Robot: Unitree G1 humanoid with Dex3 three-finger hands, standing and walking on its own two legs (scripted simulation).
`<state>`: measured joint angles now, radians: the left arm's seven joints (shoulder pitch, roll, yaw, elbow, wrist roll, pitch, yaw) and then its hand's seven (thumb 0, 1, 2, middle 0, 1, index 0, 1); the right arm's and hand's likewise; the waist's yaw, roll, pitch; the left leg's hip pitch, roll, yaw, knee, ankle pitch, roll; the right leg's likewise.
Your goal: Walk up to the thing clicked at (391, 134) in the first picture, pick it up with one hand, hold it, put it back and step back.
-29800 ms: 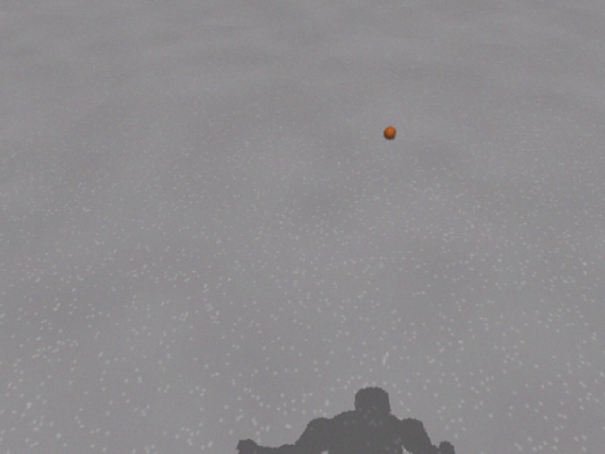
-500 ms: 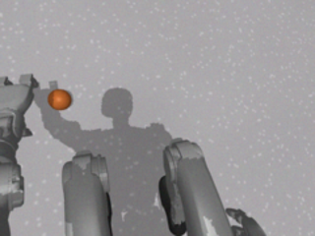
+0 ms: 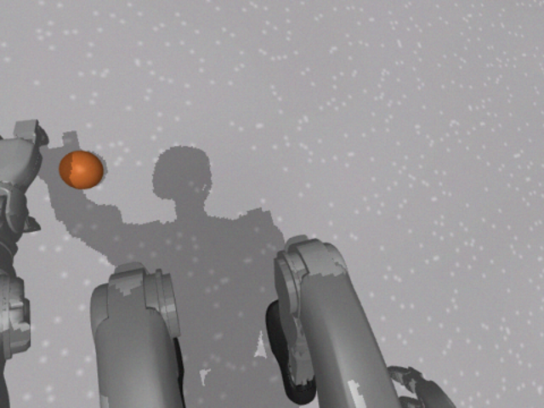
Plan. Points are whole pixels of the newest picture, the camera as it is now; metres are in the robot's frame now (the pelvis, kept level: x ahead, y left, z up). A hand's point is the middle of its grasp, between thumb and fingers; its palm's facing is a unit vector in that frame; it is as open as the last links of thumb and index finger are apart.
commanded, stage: rise first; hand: left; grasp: from above
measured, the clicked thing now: (81, 170) +0.51 +0.27 -0.30
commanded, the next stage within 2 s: approach in 1.42 s
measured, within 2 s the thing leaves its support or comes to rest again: neither
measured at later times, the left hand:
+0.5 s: hand (28, 180) +0.46 +0.31 -0.18, palm faces -0.45 -0.07 -0.89, open 14.1 cm
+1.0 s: hand (32, 170) +0.48 +0.31 -0.18, palm faces -0.45 -0.07 -0.89, open 14.1 cm
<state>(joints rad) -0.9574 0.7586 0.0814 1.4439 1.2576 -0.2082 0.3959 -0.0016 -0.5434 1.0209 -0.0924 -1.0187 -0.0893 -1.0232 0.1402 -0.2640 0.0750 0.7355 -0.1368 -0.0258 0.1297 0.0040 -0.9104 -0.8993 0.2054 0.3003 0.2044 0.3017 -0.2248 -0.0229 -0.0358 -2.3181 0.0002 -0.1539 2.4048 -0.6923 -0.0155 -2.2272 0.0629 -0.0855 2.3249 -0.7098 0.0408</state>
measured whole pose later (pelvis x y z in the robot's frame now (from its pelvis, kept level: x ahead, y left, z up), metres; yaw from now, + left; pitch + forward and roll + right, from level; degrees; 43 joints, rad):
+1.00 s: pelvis +0.00 +0.00 -0.01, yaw -1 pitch +33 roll -10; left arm -1.05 0.84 0.07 1.51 1.26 -0.19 0.38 0.00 -0.54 1.01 -0.09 -1.05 -0.09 -1.05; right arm 0.16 -0.27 0.15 0.70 -0.15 -0.04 0.13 0.00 -0.91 -0.90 0.21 0.30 0.20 0.30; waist -0.29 -0.03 0.00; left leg -2.35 0.00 -0.18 2.44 -0.69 -0.02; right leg -2.25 0.07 -0.11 2.34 -0.70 0.04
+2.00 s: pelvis +0.00 +0.00 -0.01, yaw -2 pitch +34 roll -9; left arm -1.21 0.78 0.02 1.62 1.25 -0.06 0.41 0.00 -0.47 0.99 -0.12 -1.10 -0.13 -1.09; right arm 0.20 -0.29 0.20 0.66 -0.14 -0.03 0.11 0.00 -0.91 -0.89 0.21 0.30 0.20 0.30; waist -0.38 -0.01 -0.01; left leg -2.35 0.02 -0.18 2.42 -0.68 -0.02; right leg -2.27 0.08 -0.11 2.32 -0.67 0.04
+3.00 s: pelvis +0.00 +0.00 -0.02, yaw -5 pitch +31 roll -12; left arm -1.15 0.93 0.05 1.69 1.25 -0.13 0.51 0.00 -0.47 1.02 -0.11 -1.07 -0.12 -1.06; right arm 0.18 -0.31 0.30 0.64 -0.20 -0.14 0.16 0.00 -0.90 -0.90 0.21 0.30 0.20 0.30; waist -0.40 -0.10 0.13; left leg -2.36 0.01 -0.23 2.50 -0.70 -0.02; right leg -2.26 0.09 -0.15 2.36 -0.67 0.05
